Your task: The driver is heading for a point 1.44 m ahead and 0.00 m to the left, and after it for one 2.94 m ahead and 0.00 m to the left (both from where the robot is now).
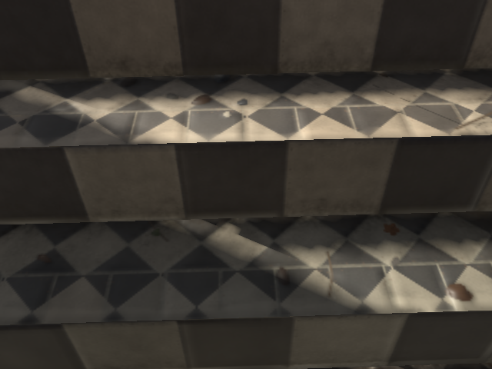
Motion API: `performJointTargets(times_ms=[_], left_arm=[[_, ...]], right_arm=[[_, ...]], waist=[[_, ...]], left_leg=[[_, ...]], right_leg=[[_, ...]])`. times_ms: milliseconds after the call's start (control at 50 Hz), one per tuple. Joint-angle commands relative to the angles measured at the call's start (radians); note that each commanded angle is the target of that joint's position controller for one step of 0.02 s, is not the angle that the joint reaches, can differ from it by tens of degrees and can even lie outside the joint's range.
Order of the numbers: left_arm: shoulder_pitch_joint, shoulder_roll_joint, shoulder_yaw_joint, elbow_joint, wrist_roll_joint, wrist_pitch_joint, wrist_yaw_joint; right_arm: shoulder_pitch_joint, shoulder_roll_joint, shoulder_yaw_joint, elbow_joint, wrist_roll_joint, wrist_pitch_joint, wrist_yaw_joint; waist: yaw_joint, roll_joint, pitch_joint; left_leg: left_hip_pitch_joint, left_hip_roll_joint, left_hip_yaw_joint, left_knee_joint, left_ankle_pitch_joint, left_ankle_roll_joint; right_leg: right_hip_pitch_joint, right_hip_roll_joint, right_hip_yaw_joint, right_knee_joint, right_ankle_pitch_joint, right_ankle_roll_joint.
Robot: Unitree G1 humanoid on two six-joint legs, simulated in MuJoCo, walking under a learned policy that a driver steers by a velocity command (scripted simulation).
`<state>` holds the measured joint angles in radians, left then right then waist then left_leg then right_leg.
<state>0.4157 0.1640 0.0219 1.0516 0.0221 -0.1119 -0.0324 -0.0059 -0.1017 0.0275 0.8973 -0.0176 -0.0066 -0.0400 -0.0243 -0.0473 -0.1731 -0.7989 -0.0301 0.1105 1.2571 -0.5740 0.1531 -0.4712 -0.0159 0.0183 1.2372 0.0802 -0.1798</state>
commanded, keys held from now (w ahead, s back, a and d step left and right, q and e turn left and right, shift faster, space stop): w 1.00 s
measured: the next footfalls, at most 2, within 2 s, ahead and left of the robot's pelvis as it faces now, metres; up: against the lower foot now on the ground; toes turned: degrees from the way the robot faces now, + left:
right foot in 0.32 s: +0.32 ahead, -0.19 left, +0.20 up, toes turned -2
left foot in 0.88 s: +0.58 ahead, +0.02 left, +0.41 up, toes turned +7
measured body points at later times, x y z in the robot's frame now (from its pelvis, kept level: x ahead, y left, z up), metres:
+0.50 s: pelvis +0.22 -0.10 +0.23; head +0.22 -0.12 +0.68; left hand +0.28 +0.15 +0.09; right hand +0.32 -0.34 +0.08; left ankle +0.14 +0.07 -0.27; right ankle +0.28 -0.19 -0.42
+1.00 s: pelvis +0.47 -0.06 +0.41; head +0.47 -0.06 +0.86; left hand +0.45 +0.15 +0.25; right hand +0.71 -0.25 +0.33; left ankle +0.54 +0.01 -0.22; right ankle +0.33 -0.19 -0.23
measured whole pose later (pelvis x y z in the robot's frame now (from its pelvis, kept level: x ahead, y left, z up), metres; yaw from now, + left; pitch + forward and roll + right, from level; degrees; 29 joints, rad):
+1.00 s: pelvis +0.47 -0.06 +0.41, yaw +0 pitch +7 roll +3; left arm 0.41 0.15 0.03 1.07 0.01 -0.14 -0.06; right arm -0.08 -0.11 0.01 0.81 -0.03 0.00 0.00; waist 0.01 -0.05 -0.14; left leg -0.85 0.01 0.19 1.25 -0.52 0.12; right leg -0.44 -0.03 0.07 1.15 0.07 -0.14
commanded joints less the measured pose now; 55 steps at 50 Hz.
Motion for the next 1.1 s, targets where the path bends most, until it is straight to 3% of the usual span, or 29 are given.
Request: performJointTargets(times_ms=[20, 100, 120, 220, 280, 300, 320, 340, 360, 380, 400, 420, 440, 480, 500, 580, 600, 660, 740, 800, 840, 900, 920, 940, 960, 980, 1020, 1040, 1100], left_arm=[[-0.147, -0.014, 0.001, -0.099, -0.05, 0.054, -0.05], [-0.191, -0.008, -0.021, -0.214, 0.014, 0.094, -0.053], [-0.222, -0.003, -0.03, -0.217, 0.007, 0.101, -0.056], [-0.618, 0.03, -0.081, -0.401, 0.003, 0.112, -0.006], [-0.797, 0.048, -0.108, -0.471, 0.007, 0.189, -0.028], [-0.716, 0.043, -0.09, -0.435, 0.007, 0.161, -0.06], [-0.408, 0.133, -0.052, -0.336, -0.021, 0.123, -0.06], [-0.205, 0.184, -0.033, -0.256, 0.005, 0.106, -0.052], [0.021, 0.25, -0.024, -0.165, 0.008, 0.111, -0.036], [0.257, 0.363, 0.022, -0.073, 0.047, 0.123, -0.014], [0.29, 0.369, 0.036, -0.041, 0.038, 0.101, -0.02], [0.151, 0.29, 0.017, -0.018, 0.01, 0.067, -0.022], [-0.135, 0.115, 0.016, -0.033, -0.038, 0.07, 0.051], [-0.202, -0.02, -0.021, 0.03, -0.009, 0.047, 0.085], [-0.334, 0.019, -0.032, 0.015, -0.003, 0.047, 0.017], [-0.215, 0.034, -0.019, 0.011, 0.039, 0.01, -0.02], [-0.115, 0.041, -0.023, 0.039, 0.045, 0.013, -0.028], [0.138, -0.056, -0.062, 0.154, 0.075, 0.006, -0.034], [0.149, -0.023, -0.065, 0.135, 0.11, -0.003, -0.053], [0.169, 0.007, -0.067, 0.11, 0.026, 0.026, -0.086], [0.126, 0.129, -0.047, 0.104, 0.005, -0.005, -0.109], [0.169, 0.207, 0.004, 0.144, -0.013, -0.021, -0.13], [0.277, 0.143, -0.003, 0.159, 0.072, -0.021, -0.141], [0.125, 0.097, 0.019, 0.0, -0.072, -0.069, -0.015], [-0.03, 0.123, 0.037, -0.037, -0.073, -0.077, 0.005], [-0.138, 0.047, 0.041, -0.124, 0.0, -0.062, 0.011], [-0.23, -0.051, 0.024, -0.285, 0.026, -0.034, 0.039], [-0.164, -0.068, -0.01, -0.09, -0.05, 0.039, -0.03], [-0.083, -0.065, -0.025, -0.113, -0.032, 0.047, -0.063]], right_arm=[[0.26, -0.087, -0.03, 0.14, -0.056, -0.003, 0.065], [0.027, 0.002, -0.012, 0.148, -0.06, -0.067, 0.128], [0.015, -0.041, -0.02, 0.126, -0.062, -0.071, 0.127], [0.451, -0.05, -0.004, 0.283, -0.12, -0.1, 0.107], [0.408, -0.23, -0.044, 0.232, -0.036, -0.09, 0.174], [0.331, -0.321, -0.063, 0.178, 0.015, -0.105, 0.182], [0.306, -0.406, -0.091, 0.177, 0.006, -0.102, 0.185], [0.342, -0.36, -0.093, 0.197, -0.025, -0.107, 0.182], [0.412, -0.256, -0.074, 0.205, -0.088, -0.097, 0.219], [0.409, -0.125, -0.055, 0.2, -0.105, -0.06, 0.244], [0.399, -0.135, -0.081, 0.245, -0.066, -0.041, 0.227], [0.345, -0.082, -0.072, 0.227, -0.04, -0.032, 0.185], [0.124, -0.02, -0.062, -0.036, -0.075, -0.104, 0.099], [0.163, 0.054, -0.027, -0.078, -0.053, -0.116, 0.053], [0.289, -0.058, -0.033, 0.084, 0.027, -0.053, 0.116], [0.201, -0.102, -0.034, -0.011, 0.016, -0.026, 0.111], [0.15, -0.086, -0.027, -0.004, 0.005, -0.012, 0.124], [0.027, -0.036, 0.009, -0.061, -0.027, -0.006, 0.105], [-0.191, -0.048, 0.021, -0.199, 0.021, 0.009, 0.088], [-0.443, -0.016, 0.043, -0.296, -0.013, 0.082, 0.107], [-0.294, -0.024, 0.032, -0.24, -0.017, 0.09, 0.144], [-0.106, -0.083, 0.006, -0.19, -0.041, 0.08, 0.145], [0.049, -0.121, -0.004, -0.122, -0.042, 0.087, 0.135], [0.371, -0.115, -0.048, -0.054, -0.028, 0.026, 0.035], [0.449, -0.188, -0.077, 0.031, -0.011, 0.023, -0.005], [0.314, -0.249, -0.101, 0.037, 0.008, 0.009, -0.015], [0.147, -0.195, -0.11, 0.061, 0.006, -0.057, 0.007], [0.2, -0.081, -0.049, 0.084, -0.032, -0.028, 0.095], [0.208, -0.102, -0.054, 0.141, -0.059, -0.015, 0.145]], waist=[[-0.106, 0.058, 0.269], [0.135, -0.012, 0.136], [0.126, 0.103, 0.11], [0.032, -0.006, 0.036], [0.044, 0.222, 0.039], [0.115, 0.252, 0.034], [0.184, 0.255, -0.063], [0.194, 0.166, -0.221], [0.212, -0.049, -0.372], [0.259, -0.279, -0.36], [0.28, -0.248, -0.172], [0.178, -0.359, -0.021], [0.059, -0.174, 0.046], [-0.052, -0.044, 0.15], [-0.048, -0.015, 0.098], [-0.051, 0.084, 0.021], [-0.006, -0.067, 0.03], [0.045, -0.021, 0.116], [0.05, 0.004, 0.114], [0.091, -0.082, 0.12], [-0.027, -0.155, 0.041], [-0.072, -0.206, -0.106], [-0.043, -0.033, -0.322], [-0.142, 0.099, -0.265], [-0.19, 0.269, -0.178], [-0.108, 0.268, -0.052], [0.039, 0.083, 0.143], [-0.048, 0.095, 0.219], [0.102, -0.028, 0.099]], left_leg=[[0.165, 0.251, -0.793, -0.87, -0.242, 0.172], [0.188, 0.214, -0.346, -0.95, 0.131, 0.084], [0.183, 0.216, -0.282, -1.0, 0.165, 0.108], [0.533, 0.212, -0.141, -1.025, 0.316, -0.004], [0.075, 0.286, -0.169, -1.338, 0.567, 0.122], [0.251, 0.307, -0.133, -1.264, 1.084, 0.147], [0.55, 0.312, -0.075, -1.031, 1.699, 0.097], [0.65, 0.28, -0.037, -0.77, 1.876, 0.039], [0.335, 0.207, -0.126, -0.478, 1.62, 0.057], [0.03, 0.022, -0.188, -0.182, 0.738, 0.046], [-0.166, -0.047, -0.414, 0.341, 0.78, 0.055], [-0.31, -0.042, -0.446, 0.57, 0.795, 0.083], [-0.153, -0.067, -0.271, 0.708, 0.631, 0.019], [-0.268, -0.064, -0.277, 0.826, 0.622, 0.003], [-0.337, 0.0, -0.428, 0.7, 0.677, 0.087], [-0.439, 0.068, -0.213, 0.675, 0.668, 0.088], [-0.517, 0.058, -0.152, 0.971, 0.542, 0.085], [-0.897, 0.082, -0.206, 1.201, 0.487, 0.158], [-0.775, 0.195, -0.042, 0.776, 0.558, 0.145], [-0.298, 0.171, 0.074, 0.43, 0.23, 0.076], [-0.151, 0.062, 0.158, 0.342, 0.313, 0.058], [-0.01, -0.038, 0.153, -0.116, 0.198, 0.045], [0.391, 0.033, -0.058, -0.087, 0.61, 0.126], [0.663, 0.16, -0.467, -0.24, -0.108, 0.118], [0.636, 0.237, -0.839, -0.681, -0.51, 0.176], [0.488, 0.288, -0.969, -0.861, -0.599, 0.125], [0.327, 0.301, -0.721, -0.83, -0.364, 0.035], [0.285, 0.248, -0.648, -0.842, 0.031, 0.028], [0.442, 0.241, -0.362, -0.802, 0.542, -0.044]], right_leg=[[-0.671, 0.118, 0.363, 0.97, -0.025, -0.108], [-0.726, 0.038, 0.198, 0.824, -0.166, -0.159], [-0.718, 0.043, 0.116, 0.989, -0.28, -0.125], [-0.974, -0.09, 0.052, 0.67, -0.353, -0.151], [-0.278, -0.024, -0.093, 0.29, -0.595, 0.001], [-0.265, 0.059, -0.202, 0.258, -0.64, 0.055], [-0.289, 0.114, -0.132, 0.162, -0.542, 0.03], [-0.183, 0.068, -0.002, 0.038, -0.228, -0.046], [0.194, -0.052, 0.37, -0.244, -0.242, -0.159], [0.42, -0.192, 0.817, -0.674, -0.499, -0.203], [0.294, -0.228, 1.034, -0.82, -0.94, -0.12], [0.126, -0.211, 0.931, -0.803, -1.071, -0.079], [-0.003, -0.165, 0.729, -0.765, -1.092, -0.021], [-0.122, -0.117, 0.473, -0.669, -0.911, 0.041], [-0.152, -0.149, 0.437, -0.728, -0.787, 0.052], [-0.025, -0.108, 0.186, -0.833, -0.374, 0.047], [0.045, -0.161, 0.256, -0.895, -0.407, -0.06], [0.273, -0.209, 0.314, -0.872, -0.486, -0.079], [0.174, -0.186, 0.11, -1.041, -0.413, -0.035], [-0.149, -0.243, 0.075, -1.269, -0.269, -0.115], [0.079, -0.268, 0.012, -1.115, 0.974, -0.164], [0.571, -0.262, -0.025, -0.822, 1.637, -0.141], [0.328, -0.21, 0.006, -0.63, 1.465, -0.101], [0.051, -0.125, -0.051, -0.33, 1.034, -0.007], [-0.201, 0.015, -0.007, -0.003, 0.198, -0.002], [-0.345, 0.058, 0.144, 0.511, -0.111, 0.035], [-0.538, 0.061, 0.178, 0.833, -0.029, 0.032], [-0.711, 0.141, 0.429, 0.863, 0.073, -0.057], [-0.933, 0.121, 0.302, 0.946, 0.063, -0.119]])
